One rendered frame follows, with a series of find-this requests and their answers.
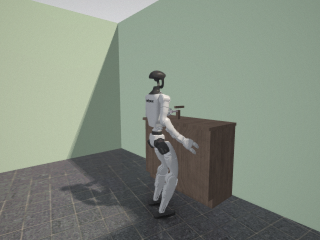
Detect robot right upper arm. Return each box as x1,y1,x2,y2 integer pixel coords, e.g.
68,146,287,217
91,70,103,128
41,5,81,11
159,94,171,127

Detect robot right foot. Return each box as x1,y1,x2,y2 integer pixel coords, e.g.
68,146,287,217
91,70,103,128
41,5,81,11
153,209,176,219

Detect right robot forearm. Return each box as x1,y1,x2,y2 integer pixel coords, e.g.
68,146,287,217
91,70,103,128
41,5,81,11
164,118,185,144

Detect right robot hand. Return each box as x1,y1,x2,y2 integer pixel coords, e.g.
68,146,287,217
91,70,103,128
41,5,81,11
182,138,199,154

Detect counter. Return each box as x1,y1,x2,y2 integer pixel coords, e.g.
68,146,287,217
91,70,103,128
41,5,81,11
142,105,237,209

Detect robot torso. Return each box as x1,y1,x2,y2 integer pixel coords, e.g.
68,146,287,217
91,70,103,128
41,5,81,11
146,91,167,148

